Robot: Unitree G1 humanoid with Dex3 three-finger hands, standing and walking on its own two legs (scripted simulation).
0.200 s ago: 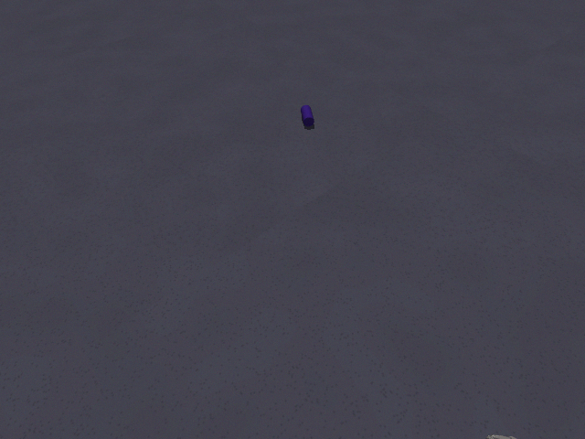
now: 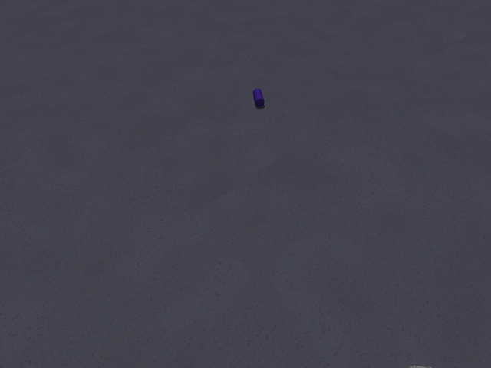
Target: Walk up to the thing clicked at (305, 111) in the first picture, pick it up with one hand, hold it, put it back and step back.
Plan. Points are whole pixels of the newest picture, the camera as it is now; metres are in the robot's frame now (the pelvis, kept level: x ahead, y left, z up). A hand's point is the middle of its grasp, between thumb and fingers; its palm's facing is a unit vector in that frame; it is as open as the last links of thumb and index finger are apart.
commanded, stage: stand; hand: left
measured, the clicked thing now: (258, 97) +1.92 -0.08 -0.75
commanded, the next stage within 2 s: walk up in 0.92 s
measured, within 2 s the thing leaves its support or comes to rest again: neither
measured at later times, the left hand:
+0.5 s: hand out of the picture +0.08 +0.25 -0.15, palm faces -0.02 -0.94 -0.35, open 7.4 cm
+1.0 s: hand out of the picture +0.07 +0.26 -0.15, palm faces -0.07 -0.94 -0.34, open 7.4 cm
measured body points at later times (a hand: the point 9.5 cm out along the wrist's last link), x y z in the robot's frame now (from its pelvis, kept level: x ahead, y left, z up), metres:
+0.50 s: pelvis +0.00 +0.00 +0.00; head +0.01 +0.00 +0.45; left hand +0.08 +0.30 -0.13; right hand +0.08 -0.30 -0.13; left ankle +0.00 +0.13 -0.75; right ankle +0.00 -0.12 -0.75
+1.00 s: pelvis +0.01 +0.01 +0.00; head +0.02 -0.01 +0.45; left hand +0.08 +0.31 -0.13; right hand +0.10 -0.31 -0.13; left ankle -0.01 +0.12 -0.74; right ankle +0.00 -0.12 -0.75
